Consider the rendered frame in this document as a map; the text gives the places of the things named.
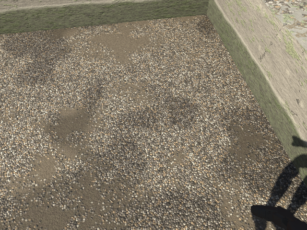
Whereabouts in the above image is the robot right hand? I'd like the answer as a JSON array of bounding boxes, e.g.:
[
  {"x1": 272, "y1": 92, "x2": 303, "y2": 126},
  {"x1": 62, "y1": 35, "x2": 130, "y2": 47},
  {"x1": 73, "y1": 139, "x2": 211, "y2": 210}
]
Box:
[{"x1": 250, "y1": 205, "x2": 307, "y2": 230}]

